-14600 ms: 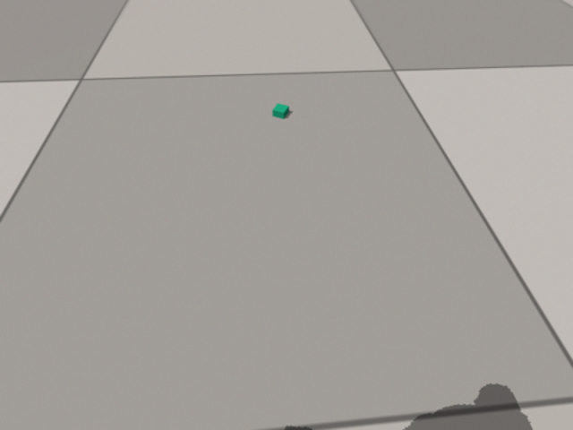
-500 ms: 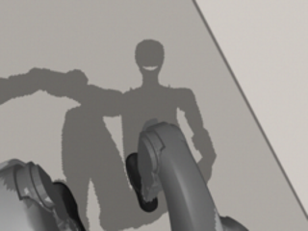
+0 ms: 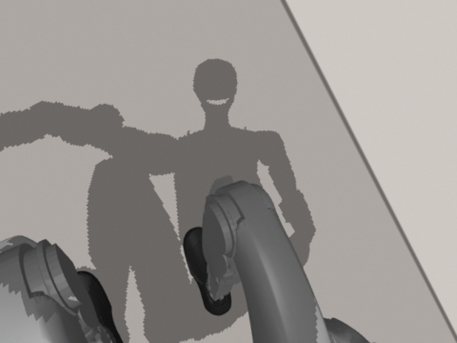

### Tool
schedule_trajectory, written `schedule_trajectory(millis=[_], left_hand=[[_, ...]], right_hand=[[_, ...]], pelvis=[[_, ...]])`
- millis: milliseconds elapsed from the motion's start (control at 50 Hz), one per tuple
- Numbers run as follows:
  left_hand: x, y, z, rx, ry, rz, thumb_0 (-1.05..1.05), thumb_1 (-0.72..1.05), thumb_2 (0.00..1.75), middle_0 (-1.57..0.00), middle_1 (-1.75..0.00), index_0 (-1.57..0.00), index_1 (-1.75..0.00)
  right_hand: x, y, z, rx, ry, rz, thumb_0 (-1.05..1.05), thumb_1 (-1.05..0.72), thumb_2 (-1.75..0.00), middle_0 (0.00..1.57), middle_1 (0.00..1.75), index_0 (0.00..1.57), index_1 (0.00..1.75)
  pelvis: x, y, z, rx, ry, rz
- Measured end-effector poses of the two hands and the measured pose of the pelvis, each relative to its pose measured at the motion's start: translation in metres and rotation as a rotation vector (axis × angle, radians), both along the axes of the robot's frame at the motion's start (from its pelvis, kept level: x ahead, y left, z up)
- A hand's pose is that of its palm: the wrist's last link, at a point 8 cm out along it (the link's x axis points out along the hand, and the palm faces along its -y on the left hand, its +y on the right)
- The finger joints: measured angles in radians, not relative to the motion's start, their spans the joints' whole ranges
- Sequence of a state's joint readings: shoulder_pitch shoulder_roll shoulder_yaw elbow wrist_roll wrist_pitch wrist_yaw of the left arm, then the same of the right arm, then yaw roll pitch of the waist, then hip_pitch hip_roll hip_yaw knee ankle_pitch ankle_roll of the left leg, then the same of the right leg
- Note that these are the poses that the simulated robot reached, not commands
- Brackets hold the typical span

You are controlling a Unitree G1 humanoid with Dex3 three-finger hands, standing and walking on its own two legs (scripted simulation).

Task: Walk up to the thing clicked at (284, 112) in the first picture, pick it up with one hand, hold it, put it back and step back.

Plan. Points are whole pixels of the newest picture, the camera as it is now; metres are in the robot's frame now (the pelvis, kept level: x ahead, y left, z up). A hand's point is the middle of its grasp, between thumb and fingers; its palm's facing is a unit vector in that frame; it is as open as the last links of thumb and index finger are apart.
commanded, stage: rise first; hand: left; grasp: from above
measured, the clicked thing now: out of the picture +0.45 +0.36 -0.30
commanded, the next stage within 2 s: none
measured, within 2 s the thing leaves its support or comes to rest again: neither
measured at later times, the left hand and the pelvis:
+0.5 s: hand out of the picture +0.41 +0.38 -0.21, palm faces +0.06 -0.45 -0.89, open 11.5 cm; pelvis +0.00 +0.00 +0.00, yaw -1 degrees
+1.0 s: hand out of the picture +0.42 +0.37 -0.21, palm faces +0.07 -0.46 -0.89, open 11.4 cm; pelvis +0.00 +0.00 +0.00, yaw -1 degrees
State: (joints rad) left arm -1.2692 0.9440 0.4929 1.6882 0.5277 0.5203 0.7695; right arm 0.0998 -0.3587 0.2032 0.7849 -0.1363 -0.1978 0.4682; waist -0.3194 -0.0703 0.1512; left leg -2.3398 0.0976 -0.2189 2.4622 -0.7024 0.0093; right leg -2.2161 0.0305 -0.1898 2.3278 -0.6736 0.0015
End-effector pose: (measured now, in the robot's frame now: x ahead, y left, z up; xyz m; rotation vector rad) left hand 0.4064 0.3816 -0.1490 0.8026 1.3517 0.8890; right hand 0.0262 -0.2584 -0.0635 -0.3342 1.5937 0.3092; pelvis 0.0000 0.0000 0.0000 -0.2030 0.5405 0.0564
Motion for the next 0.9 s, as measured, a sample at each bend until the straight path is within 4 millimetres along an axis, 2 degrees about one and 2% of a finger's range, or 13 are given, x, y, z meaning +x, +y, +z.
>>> schedule_trajectory(millis=[280, 440, 600, 900], left_hand=[[0.0007, -0.0029, -0.0091, -0.012, -0.005, 0.01, 0.0, -0.13, 0.69, -0.51, -0.57, -0.46, -0.62], [0.0053, 0.0052, -0.0032, 0.009, -0.01, -0.011, 0.0, -0.12, 0.68, -0.52, -0.54, -0.47, -0.6], [-0.0014, 0.0032, -0.0053, -0.009, 0.011, -0.004, 0.0, -0.11, 0.67, -0.53, -0.53, -0.48, -0.59], [0.0044, 0.0002, -0.0065, 0.01, -0.006, -0.007, 0.0, -0.11, 0.67, -0.54, -0.53, -0.49, -0.59]], right_hand=[[-0.0049, 0.0003, 0.0018, -0.005, 0.01, 0.015, 0.0, -0.94, -0.91, 0.19, 0.3, 0.2, 0.3], [-0.006, 0.0036, 0.0035, -0.012, 0.007, 0.006, 0.0, -0.94, -0.91, 0.19, 0.3, 0.2, 0.3], [-0.0051, 0.0073, 0.0059, -0.004, -0.007, 0.011, 0.0, -0.94, -0.91, 0.19, 0.3, 0.2, 0.3], [-0.0059, 0.0, 0.0051, -0.001, 0.002, 0.036, 0.0, -0.94, -0.91, 0.19, 0.3, 0.2, 0.3]], pelvis=[[-0.0017, -0.0004, -0.0007, -0.004, -0.006, -0.005], [-0.0008, 0.0022, -0.0008, -0.01, -0.003, -0.005], [-0.0007, 0.0023, 0.0001, -0.01, -0.01, -0.004], [-0.0019, -0.0005, -0.0006, -0.005, -0.013, -0.005]])
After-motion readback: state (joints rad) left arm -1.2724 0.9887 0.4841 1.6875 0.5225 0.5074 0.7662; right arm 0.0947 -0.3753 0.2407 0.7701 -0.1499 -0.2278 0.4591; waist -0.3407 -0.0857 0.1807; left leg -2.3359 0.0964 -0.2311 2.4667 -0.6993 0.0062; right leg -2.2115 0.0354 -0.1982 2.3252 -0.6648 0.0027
